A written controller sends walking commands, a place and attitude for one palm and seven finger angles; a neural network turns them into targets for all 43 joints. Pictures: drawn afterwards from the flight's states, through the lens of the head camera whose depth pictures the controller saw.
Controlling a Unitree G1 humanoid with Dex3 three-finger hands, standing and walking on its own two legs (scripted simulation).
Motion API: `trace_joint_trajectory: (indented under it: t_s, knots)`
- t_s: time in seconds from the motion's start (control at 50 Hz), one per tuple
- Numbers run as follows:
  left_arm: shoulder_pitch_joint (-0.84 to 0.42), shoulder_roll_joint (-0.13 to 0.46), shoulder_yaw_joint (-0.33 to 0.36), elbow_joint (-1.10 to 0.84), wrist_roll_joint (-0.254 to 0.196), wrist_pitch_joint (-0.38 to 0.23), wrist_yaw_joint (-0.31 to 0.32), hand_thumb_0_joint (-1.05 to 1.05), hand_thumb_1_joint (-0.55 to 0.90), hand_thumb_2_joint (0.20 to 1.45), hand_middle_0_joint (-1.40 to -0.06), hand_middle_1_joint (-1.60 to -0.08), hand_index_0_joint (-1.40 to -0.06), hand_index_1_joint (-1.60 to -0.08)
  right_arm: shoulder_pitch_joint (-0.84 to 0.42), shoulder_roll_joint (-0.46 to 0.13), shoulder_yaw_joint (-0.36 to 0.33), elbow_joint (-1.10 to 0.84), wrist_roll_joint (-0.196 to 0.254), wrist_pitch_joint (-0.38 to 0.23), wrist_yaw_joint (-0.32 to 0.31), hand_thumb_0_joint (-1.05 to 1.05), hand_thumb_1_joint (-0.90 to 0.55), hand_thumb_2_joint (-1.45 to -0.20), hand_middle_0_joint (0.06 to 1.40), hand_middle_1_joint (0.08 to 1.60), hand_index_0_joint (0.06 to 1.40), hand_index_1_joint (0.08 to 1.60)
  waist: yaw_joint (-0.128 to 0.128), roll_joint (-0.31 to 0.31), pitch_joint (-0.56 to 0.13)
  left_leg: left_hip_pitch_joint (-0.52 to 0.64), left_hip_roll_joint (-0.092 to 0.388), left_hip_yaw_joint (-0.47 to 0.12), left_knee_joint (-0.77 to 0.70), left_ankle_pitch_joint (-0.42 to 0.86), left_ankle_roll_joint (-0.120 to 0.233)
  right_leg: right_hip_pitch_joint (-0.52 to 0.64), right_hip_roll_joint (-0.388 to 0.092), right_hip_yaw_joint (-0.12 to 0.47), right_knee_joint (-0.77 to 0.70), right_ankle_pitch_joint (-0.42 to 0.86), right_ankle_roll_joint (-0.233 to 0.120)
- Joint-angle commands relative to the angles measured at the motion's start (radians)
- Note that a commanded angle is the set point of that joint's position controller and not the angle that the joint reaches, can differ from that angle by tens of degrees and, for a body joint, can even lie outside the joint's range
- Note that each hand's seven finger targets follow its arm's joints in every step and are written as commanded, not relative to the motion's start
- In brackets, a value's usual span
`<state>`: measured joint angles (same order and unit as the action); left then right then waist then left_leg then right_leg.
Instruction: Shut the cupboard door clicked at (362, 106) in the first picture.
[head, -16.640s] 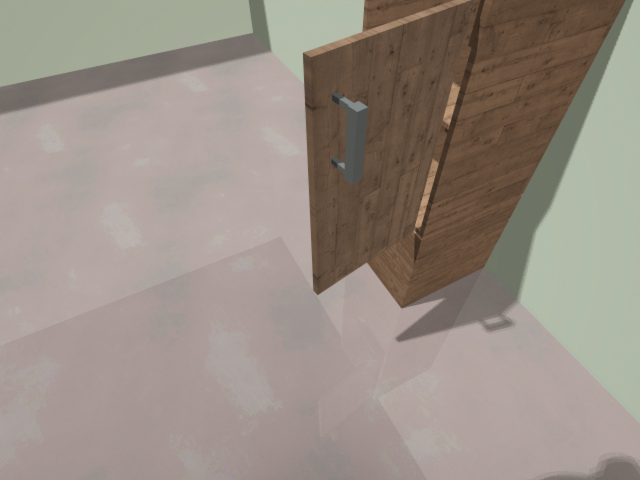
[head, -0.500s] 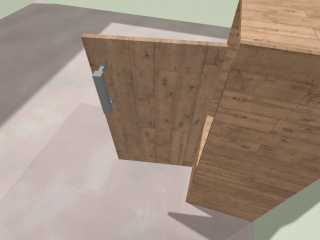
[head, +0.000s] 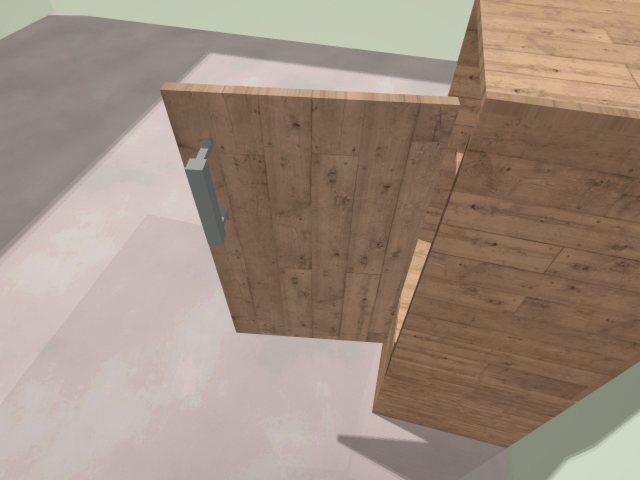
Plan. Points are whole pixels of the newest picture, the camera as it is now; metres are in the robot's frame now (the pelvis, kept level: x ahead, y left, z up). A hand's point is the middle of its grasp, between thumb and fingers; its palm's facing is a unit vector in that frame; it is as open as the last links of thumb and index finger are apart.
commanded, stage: look again from close up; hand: left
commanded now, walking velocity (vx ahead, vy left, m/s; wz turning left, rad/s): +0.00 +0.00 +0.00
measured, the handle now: (211, 194) +0.44 +0.18 +0.12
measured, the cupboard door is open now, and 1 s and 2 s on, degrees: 100 100 100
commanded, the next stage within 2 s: raise the hand and make a fist in 0.30 s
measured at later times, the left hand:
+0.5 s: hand out of the picture +0.11 +0.21 -0.11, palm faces +0.20 -0.95 -0.23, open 7.4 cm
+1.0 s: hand (145, 465) +0.14 +0.19 +0.02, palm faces +0.08 -0.99 -0.06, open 5.3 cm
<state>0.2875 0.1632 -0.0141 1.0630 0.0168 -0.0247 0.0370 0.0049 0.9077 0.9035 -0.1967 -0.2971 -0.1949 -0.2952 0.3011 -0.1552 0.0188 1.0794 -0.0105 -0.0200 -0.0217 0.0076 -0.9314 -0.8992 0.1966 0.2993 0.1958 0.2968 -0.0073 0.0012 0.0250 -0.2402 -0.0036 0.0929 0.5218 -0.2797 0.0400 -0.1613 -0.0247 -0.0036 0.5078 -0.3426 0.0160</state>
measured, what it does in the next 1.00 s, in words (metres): lowers itself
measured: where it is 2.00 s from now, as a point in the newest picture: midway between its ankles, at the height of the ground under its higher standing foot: outside the picture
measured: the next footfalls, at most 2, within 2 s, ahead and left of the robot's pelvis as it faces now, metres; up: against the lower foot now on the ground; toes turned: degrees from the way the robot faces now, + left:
none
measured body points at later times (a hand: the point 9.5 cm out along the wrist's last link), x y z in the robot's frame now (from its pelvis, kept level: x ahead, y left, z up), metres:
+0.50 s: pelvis +0.00 +0.01 +0.00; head +0.02 +0.02 +0.45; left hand +0.09 +0.26 -0.10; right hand +0.06 -0.23 -0.14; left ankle +0.00 +0.09 -0.73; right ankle -0.04 -0.12 -0.71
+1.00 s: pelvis -0.03 -0.02 -0.07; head +0.00 -0.01 +0.38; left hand +0.13 +0.25 +0.02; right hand +0.21 -0.23 -0.11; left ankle +0.00 +0.09 -0.73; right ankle +0.01 -0.10 -0.73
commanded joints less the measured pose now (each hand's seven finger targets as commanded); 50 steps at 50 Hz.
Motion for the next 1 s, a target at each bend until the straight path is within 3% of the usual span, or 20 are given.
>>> trace_joint_trajectory:
  t_s: [0.0, 0.36, 0.38, 0.4, 0.42, 0.44, 0.46, 0.48, 0.5, 0.54, 0.58, 0.62, 0.66, 0.68, 0.74, 0.76, 0.82, 0.9, 0.94, 0.98]
  knots:
    - [0.081, 0.102, 0.021, -0.018, -0.006, -0.004, 0.009, 0.000, 0.900, 0.900, -0.200, -0.300, -0.200, -0.300, 0.027, -0.110, -0.020, -0.037, -0.003, -0.022, -0.005, 0.000, -0.900, -0.900, 0.200, 0.300, 0.200, 0.300, 0.015, -0.011, 0.005, 0.037, 0.105, -0.126, -0.109, 0.261, 0.011, -0.024, -0.063, 0.050, -0.067, 0.227, -0.051]
    - [0.045, 0.126, 0.022, -0.002, -0.003, 0.009, 0.008, 0.000, 0.900, 0.900, -0.200, -0.300, -0.200, -0.300, -0.008, -0.129, -0.023, -0.007, -0.001, -0.015, -0.009, 0.000, -0.900, -0.900, 0.200, 0.300, 0.200, 0.300, 0.010, 0.005, 0.010, 0.106, 0.111, -0.114, -0.143, 0.313, 0.010, -0.025, -0.071, 0.053, -0.095, 0.243, -0.038]
    - [0.088, 0.117, 0.017, 0.006, 0.010, -0.007, 0.043, 0.000, 0.900, 0.900, -0.200, -0.300, -0.200, -0.300, -0.048, -0.165, -0.032, -0.075, 0.009, -0.014, -0.002, 0.000, -0.900, -0.900, 0.200, 0.300, 0.200, 0.300, 0.018, -0.043, 0.044, 0.053, 0.140, -0.124, 0.033, 0.516, -0.015, -0.075, -0.095, 0.079, -0.105, 0.416, -0.022]
    - [-0.808, 0.765, 0.495, -1.653, -0.097, -0.276, 0.075, 0.000, 0.900, 0.900, -0.200, -0.300, -0.200, -0.300, 0.081, -0.373, -0.086, -0.324, 0.032, -0.221, -0.084, 0.000, -0.900, -0.900, 0.200, 0.300, 0.200, 0.300, -0.164, 0.062, -0.384, 0.441, 0.093, -0.206, 0.073, 0.732, -0.030, -0.128, 0.024, -0.100, 0.229, 0.541, -0.022]
    - [-0.013, 0.220, 0.064, -1.269, -0.127, -0.181, 0.075, 0.000, 0.900, 0.900, -0.218, -0.320, -0.218, -0.320, -0.007, -0.235, 0.003, -0.321, 0.104, -0.327, -0.116, 0.000, -0.900, -0.900, 0.200, 0.300, 0.200, 0.300, -0.038, 0.438, -0.467, 0.571, 0.124, -0.243, 0.022, 0.793, -0.053, -0.274, 0.054, -0.092, 0.441, 0.068, -0.020]
    - [-0.001, 0.212, 0.104, -1.310, -0.167, -0.133, 0.125, 0.000, 0.900, 0.900, -0.237, -0.340, -0.237, -0.340, -0.026, -0.231, -0.017, -0.273, 0.079, -0.349, -0.108, 0.000, -0.900, -0.900, 0.200, 0.300, 0.200, 0.300, -0.010, 0.365, -0.463, 0.454, 0.117, -0.236, -0.051, 0.805, -0.105, -0.212, 0.045, -0.068, 0.437, -0.006, -0.035]
    - [0.243, -0.082, -0.065, -1.037, -0.156, -0.011, 0.092, 0.000, 0.900, 0.900, -0.255, -0.360, -0.255, -0.360, -0.029, -0.155, -0.030, -0.255, 0.060, -0.348, -0.061, 0.000, -0.900, -0.900, 0.200, 0.300, 0.200, 0.300, -0.030, 0.242, -0.266, 0.250, 0.118, -0.210, -0.164, 0.660, -0.081, -0.296, 0.030, -0.062, 0.360, -0.051, -0.024]
    - [-0.015, 0.005, -0.031, -1.249, -0.179, -0.036, 0.080, 0.000, 0.900, 0.900, -0.273, -0.380, -0.273, -0.380, -0.028, -0.207, -0.066, -0.337, 0.057, -0.353, -0.024, 0.000, -0.900, -0.900, 0.200, 0.300, 0.200, 0.300, -0.042, 0.166, -0.143, 0.127, 0.101, -0.188, -0.105, 0.446, -0.076, -0.295, 0.008, -0.055, 0.259, -0.024, -0.028]
    - [-0.013, 0.039, 0.008, -1.259, -0.180, -0.075, 0.056, 0.000, 0.900, 0.900, -0.292, -0.400, -0.292, -0.400, -0.053, -0.211, -0.080, -0.389, 0.053, -0.364, -0.018, 0.000, -0.900, -0.900, 0.200, 0.300, 0.200, 0.300, -0.043, 0.133, -0.087, 0.023, 0.070, -0.175, -0.033, 0.293, -0.071, -0.293, 0.011, -0.070, 0.174, 0.006, -0.039]
    - [0.135, 0.096, 0.124, -1.030, -0.184, -0.153, -0.006, 0.000, 0.900, 0.900, -0.328, -0.440, -0.328, -0.440, -0.079, -0.212, -0.077, -0.442, 0.046, -0.366, -0.009, 0.000, -0.900, -0.900, 0.200, 0.300, 0.200, 0.300, -0.028, -0.071, 0.053, -0.191, -0.001, -0.149, 0.063, 0.021, -0.058, -0.320, 0.000, -0.048, 0.013, -0.017, -0.053]
    - [0.311, 0.063, 0.171, -0.876, -0.237, -0.284, -0.122, 0.000, 0.900, 0.900, -0.365, -0.480, -0.365, -0.480, -0.114, -0.211, -0.078, -0.501, 0.034, -0.348, 0.004, 0.000, -0.900, -0.900, 0.200, 0.300, 0.200, 0.300, 0.014, -0.286, 0.044, -0.361, -0.025, -0.131, 0.178, -0.062, -0.048, -0.411, -0.005, -0.007, 0.059, -0.149, -0.052]
    - [0.354, 0.114, 0.250, -0.815, -0.282, -0.415, -0.275, 0.000, 0.900, 0.900, -0.402, -0.520, -0.402, -0.520, -0.143, -0.215, -0.096, -0.540, 0.033, -0.323, 0.006, 0.000, -0.900, -0.900, 0.200, 0.300, 0.200, 0.300, 0.036, -0.465, -0.030, -0.513, -0.039, -0.105, 0.303, -0.065, -0.055, -0.409, -0.034, 0.076, 0.152, -0.014, -0.024]
    - [0.320, 0.180, 0.277, -0.790, -0.309, -0.500, -0.431, 0.000, 0.900, 0.900, -0.438, -0.560, -0.438, -0.560, -0.163, -0.227, -0.100, -0.609, 0.049, -0.309, 0.019, 0.000, -0.900, -0.900, 0.200, 0.300, 0.200, 0.300, 0.038, -0.393, -0.062, -0.606, -0.051, -0.099, 0.358, -0.140, -0.059, -0.381, -0.067, 0.176, 0.174, -0.072, -0.017]
    - [0.286, 0.240, 0.321, -0.858, -0.314, -0.509, -0.469, 0.000, 0.900, 0.900, -0.457, -0.580, -0.457, -0.580, -0.181, -0.235, -0.104, -0.654, 0.053, -0.304, 0.022, 0.000, -0.900, -0.900, 0.200, 0.300, 0.200, 0.300, 0.061, -0.267, -0.103, -0.614, -0.059, -0.085, 0.371, -0.159, -0.049, -0.379, -0.061, 0.193, 0.183, -0.151, -0.020]
    - [0.177, 0.342, 0.416, -1.161, -0.369, -0.497, -0.477, 0.000, 0.900, 0.900, -0.512, -0.640, -0.512, -0.640, -0.202, -0.223, -0.096, -0.744, 0.057, -0.298, 0.015, 0.000, -0.900, -0.900, 0.200, 0.300, 0.200, 0.300, 0.096, 0.112, -0.297, -0.548, -0.061, -0.070, 0.402, -0.146, -0.035, -0.342, -0.051, 0.220, 0.224, -0.258, -0.035]
    - [0.150, 0.319, 0.407, -1.247, -0.389, -0.498, -0.459, 0.000, 0.900, 0.900, -0.530, -0.660, -0.530, -0.660, -0.196, -0.209, -0.089, -0.764, 0.055, -0.301, 0.010, 0.000, -0.900, -0.900, 0.200, 0.300, 0.200, 0.300, 0.086, 0.155, -0.340, -0.520, -0.052, -0.078, 0.405, -0.150, -0.030, -0.353, -0.040, 0.213, 0.227, -0.299, -0.037]
    - [-0.002, 0.277, 0.338, -1.486, -0.395, -0.555, -0.380, 0.000, 0.900, 0.900, -0.585, -0.720, -0.585, -0.720, -0.150, -0.200, -0.080, -0.739, 0.048, -0.325, -0.009, 0.000, -0.900, -0.900, 0.200, 0.300, 0.200, 0.300, 0.015, 0.189, -0.340, -0.443, -0.028, -0.107, 0.436, -0.137, -0.011, -0.452, -0.007, 0.176, 0.232, -0.284, -0.041]
    - [-0.065, 0.192, 0.160, -1.449, -0.363, -0.587, -0.383, 0.000, 0.900, 0.900, -0.658, -0.800, -0.658, -0.800, -0.103, -0.225, -0.064, -0.664, 0.046, -0.364, -0.041, 0.000, -0.900, -0.900, 0.200, 0.300, 0.200, 0.300, -0.074, 0.078, -0.201, -0.460, -0.003, -0.148, 0.458, -0.150, 0.007, -0.558, 0.024, 0.130, 0.247, -0.255, -0.039]
    - [-0.070, 0.173, 0.111, -1.333, -0.357, -0.522, -0.427, 0.000, 0.900, 0.900, -0.695, -0.840, -0.695, -0.840, -0.096, -0.239, -0.054, -0.652, 0.059, -0.364, -0.057, 0.000, -0.900, -0.900, 0.200, 0.300, 0.200, 0.300, -0.091, 0.013, -0.136, -0.490, -0.001, -0.161, 0.450, -0.156, 0.015, -0.556, 0.027, 0.132, 0.222, -0.243, -0.023]
    - [-0.013, 0.217, 0.145, -1.244, -0.338, -0.413, -0.465, 0.000, 0.900, 0.900, -0.732, -0.880, -0.732, -0.880, -0.079, -0.245, -0.063, -0.662, 0.074, -0.351, -0.066, 0.000, -0.900, -0.900, 0.200, 0.300, 0.200, 0.300, -0.061, -0.046, -0.155, -0.492, 0.000, -0.153, 0.411, -0.141, 0.016, -0.494, 0.016, 0.133, 0.184, -0.236, -0.014]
